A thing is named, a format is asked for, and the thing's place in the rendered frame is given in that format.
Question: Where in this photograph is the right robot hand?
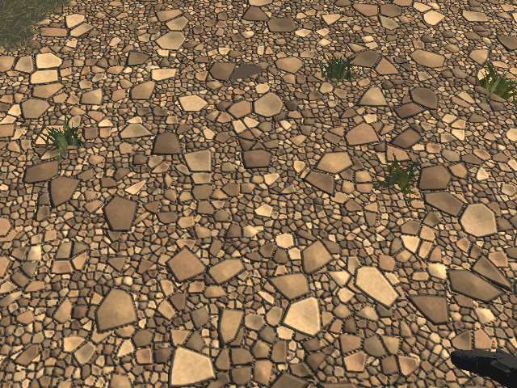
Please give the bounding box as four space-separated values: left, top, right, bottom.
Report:
451 349 517 388

